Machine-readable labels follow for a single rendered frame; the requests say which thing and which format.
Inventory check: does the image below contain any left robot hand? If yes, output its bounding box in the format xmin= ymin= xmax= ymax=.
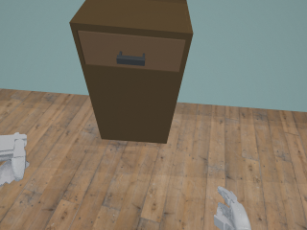
xmin=0 ymin=132 xmax=30 ymax=187

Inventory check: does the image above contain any right robot hand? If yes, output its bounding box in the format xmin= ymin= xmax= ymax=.
xmin=214 ymin=186 xmax=251 ymax=230

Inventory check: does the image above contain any cabinet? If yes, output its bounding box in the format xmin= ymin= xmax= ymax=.
xmin=69 ymin=0 xmax=194 ymax=144

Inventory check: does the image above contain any drawer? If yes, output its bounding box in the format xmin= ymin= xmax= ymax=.
xmin=78 ymin=31 xmax=186 ymax=72

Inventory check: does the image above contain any handle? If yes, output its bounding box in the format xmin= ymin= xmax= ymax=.
xmin=116 ymin=51 xmax=145 ymax=66

